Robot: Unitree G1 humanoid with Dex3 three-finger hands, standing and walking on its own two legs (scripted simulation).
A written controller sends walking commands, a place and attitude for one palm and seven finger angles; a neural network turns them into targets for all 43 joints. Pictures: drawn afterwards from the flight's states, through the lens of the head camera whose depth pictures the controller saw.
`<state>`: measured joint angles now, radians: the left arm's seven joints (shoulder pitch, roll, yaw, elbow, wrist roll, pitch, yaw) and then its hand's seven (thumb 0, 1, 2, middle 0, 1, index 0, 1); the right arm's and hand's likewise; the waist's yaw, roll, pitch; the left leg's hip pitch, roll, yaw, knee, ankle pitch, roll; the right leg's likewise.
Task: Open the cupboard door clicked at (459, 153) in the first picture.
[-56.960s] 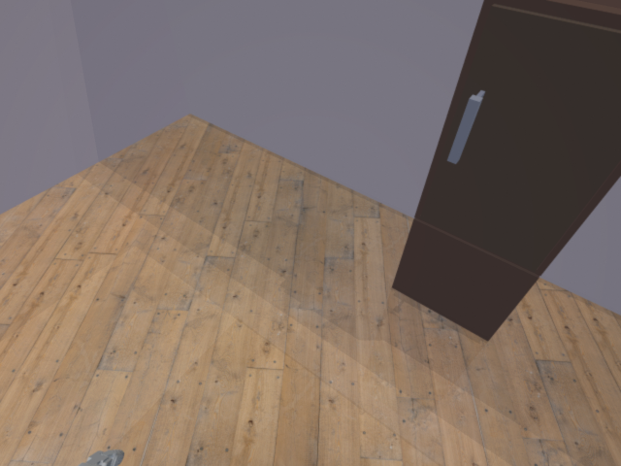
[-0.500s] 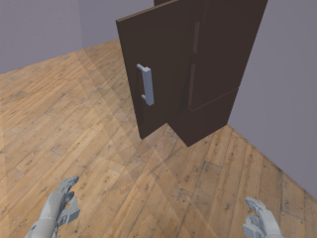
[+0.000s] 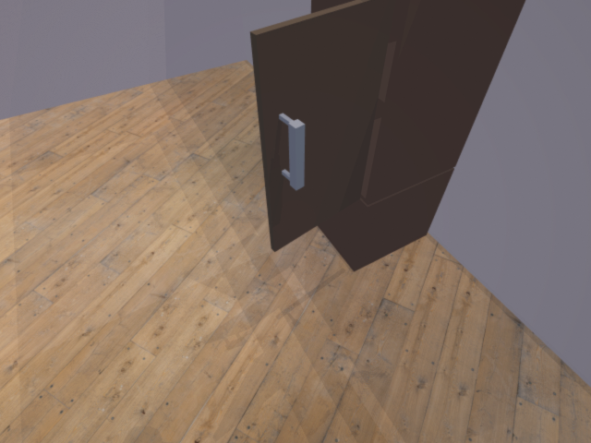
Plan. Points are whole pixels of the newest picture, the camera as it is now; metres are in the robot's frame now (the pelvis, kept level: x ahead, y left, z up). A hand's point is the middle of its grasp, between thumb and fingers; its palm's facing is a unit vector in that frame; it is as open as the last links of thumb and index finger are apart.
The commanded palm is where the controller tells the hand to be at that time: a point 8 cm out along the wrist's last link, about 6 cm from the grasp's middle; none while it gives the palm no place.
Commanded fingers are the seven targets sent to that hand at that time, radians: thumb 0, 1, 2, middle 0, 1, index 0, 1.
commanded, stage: let the arm hang, fingers relaxed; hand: left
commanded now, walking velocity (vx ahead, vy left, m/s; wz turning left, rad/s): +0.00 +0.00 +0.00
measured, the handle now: (290, 152) +0.67 +0.06 +0.00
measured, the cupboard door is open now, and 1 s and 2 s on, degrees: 99 99 99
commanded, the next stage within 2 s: look to check the result in 0.44 s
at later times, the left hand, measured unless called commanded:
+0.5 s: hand out of the picture +0.06 +0.18 -0.17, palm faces -0.01 -0.98 -0.22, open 7.4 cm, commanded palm none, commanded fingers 0.00 0.90 0.90 -0.20 -0.30 -0.20 -0.30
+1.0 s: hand out of the picture +0.08 +0.19 -0.16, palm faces +0.00 -0.96 -0.27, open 7.4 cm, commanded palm none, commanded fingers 0.00 0.90 0.90 -0.20 -0.30 -0.20 -0.30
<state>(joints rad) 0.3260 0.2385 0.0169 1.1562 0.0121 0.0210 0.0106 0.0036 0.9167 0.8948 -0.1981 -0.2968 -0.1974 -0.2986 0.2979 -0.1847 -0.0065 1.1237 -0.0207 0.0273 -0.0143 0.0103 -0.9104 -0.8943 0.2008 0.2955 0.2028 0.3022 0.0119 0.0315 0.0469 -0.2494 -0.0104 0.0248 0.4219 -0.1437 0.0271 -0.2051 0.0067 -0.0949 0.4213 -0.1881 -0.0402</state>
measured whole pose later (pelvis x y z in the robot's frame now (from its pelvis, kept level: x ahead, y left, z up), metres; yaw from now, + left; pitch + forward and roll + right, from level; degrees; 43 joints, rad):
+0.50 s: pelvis +0.02 -0.01 +0.00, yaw -1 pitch -2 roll +0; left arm 0.19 0.19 0.00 1.13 0.01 -0.01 0.01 0.00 0.91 0.89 -0.20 -0.30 -0.20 -0.30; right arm 0.23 -0.20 -0.01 1.14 -0.02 0.00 -0.02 0.01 -0.91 -0.89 0.20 0.30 0.20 0.30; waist -0.01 0.01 0.04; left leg -0.19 -0.01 0.04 0.37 -0.15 0.02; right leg -0.17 0.01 -0.08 0.39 -0.20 -0.04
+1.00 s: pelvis +0.04 -0.02 +0.01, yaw -1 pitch -2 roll +0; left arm 0.19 0.23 0.01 1.16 0.01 -0.02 0.02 0.00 0.91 0.89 -0.20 -0.30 -0.20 -0.30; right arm 0.17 -0.23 0.00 1.15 -0.02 0.00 -0.02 0.01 -0.91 -0.89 0.20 0.30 0.20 0.30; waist 0.00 0.02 0.05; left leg -0.14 0.01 0.03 0.33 -0.16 0.00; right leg -0.10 0.03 -0.08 0.34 -0.21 -0.06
